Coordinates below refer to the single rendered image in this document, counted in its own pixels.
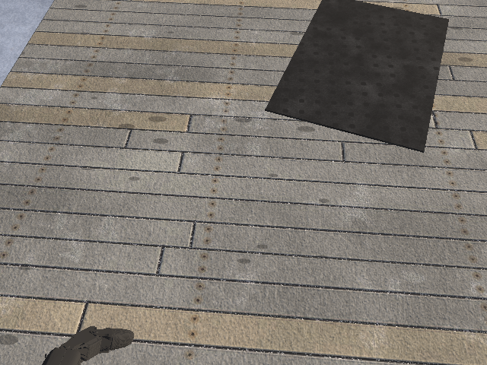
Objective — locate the robot left hand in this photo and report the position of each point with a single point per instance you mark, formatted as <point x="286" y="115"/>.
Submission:
<point x="88" y="343"/>

